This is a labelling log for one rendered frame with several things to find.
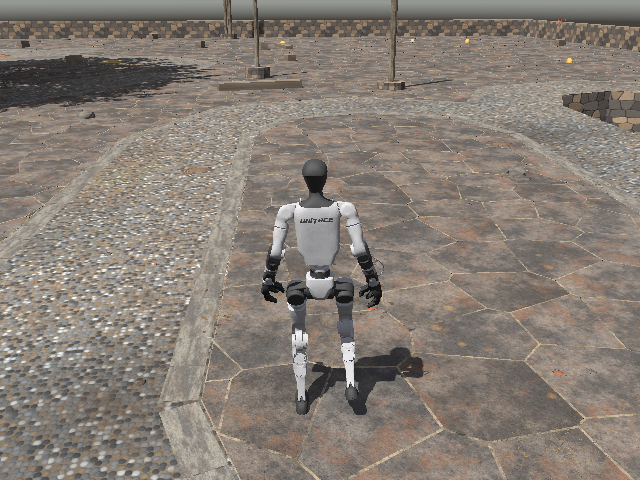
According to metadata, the robot left upper arm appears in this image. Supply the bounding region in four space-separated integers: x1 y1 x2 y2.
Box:
270 203 296 260

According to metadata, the right robot hand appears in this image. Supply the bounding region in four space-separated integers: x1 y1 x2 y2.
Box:
359 282 382 308

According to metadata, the robot right upper arm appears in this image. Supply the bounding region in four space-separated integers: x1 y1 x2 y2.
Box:
337 201 367 257

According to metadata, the robot right shin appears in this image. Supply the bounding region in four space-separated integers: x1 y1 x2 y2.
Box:
341 320 355 388

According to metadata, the left robot hand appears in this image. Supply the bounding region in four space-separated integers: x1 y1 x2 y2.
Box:
261 281 285 303

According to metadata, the robot right foot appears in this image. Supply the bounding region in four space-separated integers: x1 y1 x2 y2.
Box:
344 384 359 400

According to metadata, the left robot forearm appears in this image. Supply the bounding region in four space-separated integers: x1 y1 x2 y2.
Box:
262 244 281 285

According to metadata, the right robot forearm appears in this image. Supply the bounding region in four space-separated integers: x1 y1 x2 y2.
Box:
357 241 379 287

